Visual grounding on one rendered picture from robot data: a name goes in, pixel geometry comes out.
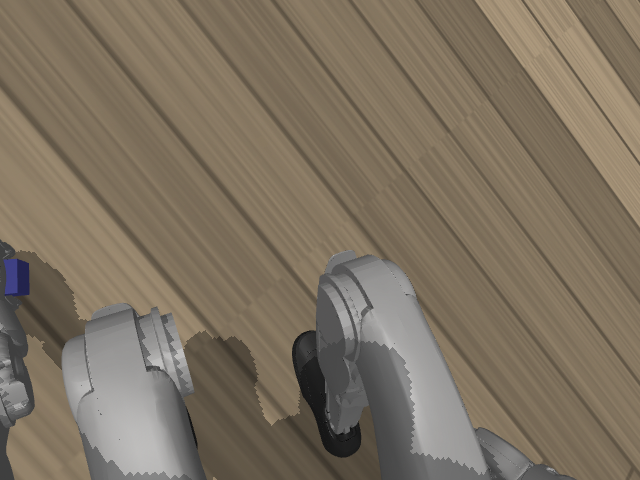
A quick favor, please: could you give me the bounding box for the left robot hand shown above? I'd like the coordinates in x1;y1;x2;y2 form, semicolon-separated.
0;239;22;311

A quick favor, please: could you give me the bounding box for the cube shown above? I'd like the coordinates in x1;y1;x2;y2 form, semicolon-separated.
3;259;30;296

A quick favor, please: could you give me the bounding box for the right robot foot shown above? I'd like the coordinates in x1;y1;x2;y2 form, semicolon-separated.
292;330;361;458

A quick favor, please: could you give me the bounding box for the right robot hand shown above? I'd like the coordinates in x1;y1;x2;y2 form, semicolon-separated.
474;427;535;480

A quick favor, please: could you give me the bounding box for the left robot arm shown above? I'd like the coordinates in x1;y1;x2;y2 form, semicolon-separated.
0;300;35;480

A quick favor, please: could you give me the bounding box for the right robot arm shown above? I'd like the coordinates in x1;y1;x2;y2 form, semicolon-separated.
521;464;576;480

